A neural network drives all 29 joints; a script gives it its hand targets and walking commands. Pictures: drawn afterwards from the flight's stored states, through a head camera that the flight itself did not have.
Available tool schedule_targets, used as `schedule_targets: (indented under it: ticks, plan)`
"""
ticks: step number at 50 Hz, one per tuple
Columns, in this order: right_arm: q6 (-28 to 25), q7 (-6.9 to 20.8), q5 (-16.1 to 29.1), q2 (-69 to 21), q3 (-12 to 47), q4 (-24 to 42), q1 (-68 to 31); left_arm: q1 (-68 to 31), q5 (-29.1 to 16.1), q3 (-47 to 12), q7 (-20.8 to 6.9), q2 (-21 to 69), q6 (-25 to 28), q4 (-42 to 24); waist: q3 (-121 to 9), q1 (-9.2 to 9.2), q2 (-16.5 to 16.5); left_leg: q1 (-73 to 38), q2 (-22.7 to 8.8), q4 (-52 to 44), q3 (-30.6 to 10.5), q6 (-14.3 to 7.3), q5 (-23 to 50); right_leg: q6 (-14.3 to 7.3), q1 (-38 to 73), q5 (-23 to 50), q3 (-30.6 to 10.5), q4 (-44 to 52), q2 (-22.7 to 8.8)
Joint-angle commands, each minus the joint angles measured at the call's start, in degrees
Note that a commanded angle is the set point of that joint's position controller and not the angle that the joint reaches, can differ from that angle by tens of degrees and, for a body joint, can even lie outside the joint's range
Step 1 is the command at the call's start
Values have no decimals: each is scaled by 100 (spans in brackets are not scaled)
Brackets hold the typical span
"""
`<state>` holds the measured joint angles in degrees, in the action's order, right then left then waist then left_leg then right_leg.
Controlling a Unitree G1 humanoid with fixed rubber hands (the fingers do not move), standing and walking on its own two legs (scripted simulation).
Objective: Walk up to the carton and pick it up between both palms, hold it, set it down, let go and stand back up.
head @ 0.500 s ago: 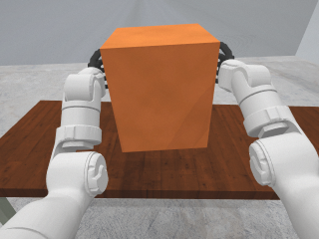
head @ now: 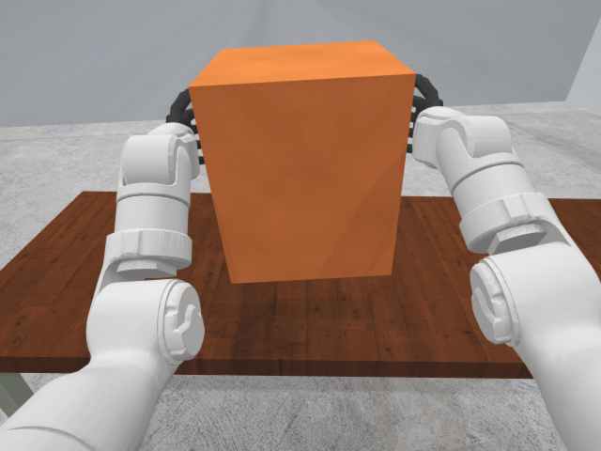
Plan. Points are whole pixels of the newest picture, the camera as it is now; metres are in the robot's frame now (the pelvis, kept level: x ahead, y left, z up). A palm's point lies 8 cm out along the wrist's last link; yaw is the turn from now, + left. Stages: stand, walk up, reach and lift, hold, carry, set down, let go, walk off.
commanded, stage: hold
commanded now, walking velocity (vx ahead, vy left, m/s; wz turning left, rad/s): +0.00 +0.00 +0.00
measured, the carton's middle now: (304, 159) +0.39 +0.01 +0.27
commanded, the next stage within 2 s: none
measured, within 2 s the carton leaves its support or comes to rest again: neither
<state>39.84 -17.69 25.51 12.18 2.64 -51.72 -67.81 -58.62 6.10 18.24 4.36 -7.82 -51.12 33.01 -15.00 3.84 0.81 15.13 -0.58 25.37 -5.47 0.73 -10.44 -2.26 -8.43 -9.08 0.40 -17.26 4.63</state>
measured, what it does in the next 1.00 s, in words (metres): stands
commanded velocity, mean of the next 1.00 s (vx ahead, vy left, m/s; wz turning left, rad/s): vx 0.00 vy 0.00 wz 0.00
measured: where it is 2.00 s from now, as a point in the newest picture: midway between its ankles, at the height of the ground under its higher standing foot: outside the picture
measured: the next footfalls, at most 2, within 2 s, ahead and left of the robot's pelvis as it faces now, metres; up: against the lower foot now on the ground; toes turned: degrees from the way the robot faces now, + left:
none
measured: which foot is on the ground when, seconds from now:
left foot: down 0.00-1.00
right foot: down 0.00-1.00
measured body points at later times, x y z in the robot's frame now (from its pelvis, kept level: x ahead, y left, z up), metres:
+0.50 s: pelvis +0.00 +0.00 +0.00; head -0.09 +0.02 +0.44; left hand +0.39 +0.16 +0.29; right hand +0.38 -0.14 +0.31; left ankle +0.03 +0.12 -0.74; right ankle +0.00 -0.10 -0.74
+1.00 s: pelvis +0.00 +0.00 +0.00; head -0.10 +0.02 +0.44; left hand +0.39 +0.15 +0.29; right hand +0.38 -0.15 +0.31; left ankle +0.03 +0.12 -0.74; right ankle +0.00 -0.10 -0.74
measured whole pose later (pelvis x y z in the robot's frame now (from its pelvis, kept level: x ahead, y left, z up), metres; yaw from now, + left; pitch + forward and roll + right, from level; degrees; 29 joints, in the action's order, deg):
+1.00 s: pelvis +0.00 +0.00 +0.00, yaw +0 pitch +0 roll -2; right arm 39.9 -17.1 26.1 12.7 3.1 -52.5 -67.4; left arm -57.5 6.9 18.7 4.7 -6.4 -50.6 33.0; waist -15.0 4.1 1.7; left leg 15.4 -0.2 25.4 -5.4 0.4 -10.4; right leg -1.8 -8.9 -9.0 -0.5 -17.5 4.5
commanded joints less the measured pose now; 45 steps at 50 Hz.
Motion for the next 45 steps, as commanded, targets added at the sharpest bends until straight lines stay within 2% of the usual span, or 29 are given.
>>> schedule_targets:
  ticks: [1,3,5,7,8,9,11,12,14,17,18,19,20,21,24,27,28,29,30,32,34,35,36,37,38,39,40,43,45]
  plan:
    - [-214,878,1200,-4133,717,2349,-5261,-5727,-1157,-1969,-812,3767,693,-1464,-2124,137,373,-1197,208,-162,53,244,1424,469,570,1228,-267,196,-27]
    - [-228,876,1157,-4185,659,2309,-5291,-5770,-1157,-1978,-858,3772,699,-1484,-2016,158,271,-1051,192,-258,49,208,1198,480,516,1016,-268,225,-45]
    - [-250,873,1270,-4251,788,2535,-5306,-5909,-1217,-2103,-821,3792,753,-1847,-2415,143,431,-1267,207,-118,22,272,1607,498,594,1450,-256,125,-44]
    - [-224,873,1360,-4230,888,2604,-5331,-5861,-1190,-1997,-791,3747,716,-1809,-2364,52,419,-1276,234,-58,35,266,1794,500,648,1516,-238,131,-15]
    - [-186,872,1318,-4212,819,2374,-5206,-5881,-1125,-1950,-796,3719,708,-1731,-2085,79,412,-1234,218,-123,44,257,1649,494,546,1366,-226,156,-20]
    - [-214,873,1322,-4189,860,2477,-5175,-5667,-1105,-1926,-816,3715,677,-1652,-2177,45,322,-1244,215,-126,66,224,1570,494,568,1322,-241,179,-37]
    - [-229,875,1356,-4237,852,2553,-5222,-5932,-1245,-2202,-798,3808,717,-1953,-2284,169,528,-1264,189,-83,18,303,1694,458,525,1432,-234,118,-13]
    - [-221,869,1354,-4217,836,2579,-5137,-5830,-1236,-2191,-796,3807,693,-1889,-2237,160,561,-1301,199,-57,29,318,1746,473,521,1491,-252,134,-33]
    - [-232,838,1369,-4241,959,2865,-5187,-5659,-1253,-2184,-790,3850,672,-1927,-2322,137,378,-1408,212,-11,30,298,1855,514,581,1672,-246,147,-12]
    - [-204,823,1411,-4264,1005,2864,-5160,-5551,-1206,-2093,-785,3774,650,-1929,-2287,96,182,-1450,216,-32,21,234,1826,534,585,1611,-221,189,-5]
    - [-167,808,1375,-4193,930,2728,-5037,-5534,-1155,-2103,-802,3729,624,-1877,-2077,146,250,-1430,207,-68,20,259,1742,529,527,1614,-224,184,-20]
    - [-167,810,1381,-4260,972,2749,-5114,-5631,-1152,-2084,-816,3704,626,-1941,-2101,81,226,-1362,218,-106,40,216,1662,546,558,1487,-220,187,-24]
    - [-150,813,1405,-4274,940,2670,-4969,-5667,-1165,-2156,-820,3761,633,-2040,-2067,130,392,-1396,214,-79,28,266,1740,523,538,1547,-232,175,-42]
    - [-172,809,1433,-4324,1009,2921,-5059,-5770,-1286,-2300,-815,3815,655,-2315,-2365,153,396,-1419,223,-19,9,282,1843,527,613,1598,-212,136,-19]
    - [-167,807,1476,-4246,1058,3087,-5210,-5625,-1241,-2274,-784,3853,594,-2142,-2351,93,440,-1474,224,21,21,285,1888,523,533,1588,-230,158,-11]
    - [-86,838,1299,-4061,755,2635,-5008,-5595,-1164,-2250,-789,3885,562,-1869,-1986,225,578,-1307,185,-131,24,318,1440,427,318,1044,-268,254,-36]
    - [-139,868,1300,-4214,799,2736,-5232,-5864,-1251,-2303,-786,3912,613,-2115,-2152,140,544,-1210,188,-159,20,279,1365,445,318,931,-226,219,-28]
    - [-168,889,1334,-4250,864,2920,-5325,-5866,-1325,-2353,-758,3934,628,-2164,-2406,136,518,-1245,193,-105,19,264,1452,426,399,1059,-266,186,-21]
    - [-141,889,1330,-4188,803,2819,-5243,-5843,-1365,-2391,-743,3962,634,-2118,-2350,216,548,-1291,174,-99,-6,304,1536,420,367,1185,-260,169,-6]
    - [-129,916,1303,-4173,800,2729,-5242,-5861,-1307,-2285,-743,3912,638,-2029,-2403,142,553,-1299,175,-112,20,295,1431,421,366,1071,-257,169,-3]
    - [-93,946,1213,-4119,628,2335,-5196,-5975,-1265,-2196,-746,3923,664,-1857,-2179,186,571,-1177,145,-216,13,296,1214,388,278,828,-252,195,8]
    - [-139,955,1238,-4217,757,2578,-5339,-5887,-1262,-2133,-744,3882,662,-1895,-2378,47,456,-1163,178,-159,39,234,1361,405,426,987,-250,170,7]
    - [-127,952,1259,-4134,744,2483,-5318,-5803,-1200,-2088,-738,3842,639,-1724,-2238,37,441,-1178,173,-181,27,242,1348,397,379,968,-259,194,16]
    - [-133,944,1283,-4136,758,2455,-5180,-5768,-1240,-2154,-740,3898,657,-1834,-2351,93,526,-1242,163,-115,16,291,1589,398,487,1243,-268,142,11]
    - [-24,929,958,-3677,401,1553,-4747,-5556,-908,-1808,-746,3858,593,-1093,-1366,242,630,-1056,148,-333,21,331,836,402,74,641,-317,340,-113]
    - [-123,954,962,-3950,424,1667,-4966,-5554,-937,-1784,-784,3914,662,-1224,-1569,130,424,-851,111,-451,-53,250,537,402,257,427,-299,303,-103]
    - [-165,979,960,-3988,377,1697,-5020,-5748,-990,-1837,-784,3863,702,-1268,-1735,145,518,-862,117,-425,-26,257,646,376,303,590,-316,262,-96]
    - [-218,997,1118,-4155,572,1945,-5217,-5887,-1083,-1897,-730,3843,777,-1458,-2141,99,375,-1073,165,-254,-7,236,1150,460,436,1167,-266,168,-44]
    - [-223,987,1196,-4213,671,2075,-5245,-5895,-1095,-1898,-710,3806,785,-1540,-2229,66,307,-1157,185,-206,-11,209,1279,504,430,1262,-242,158,-29]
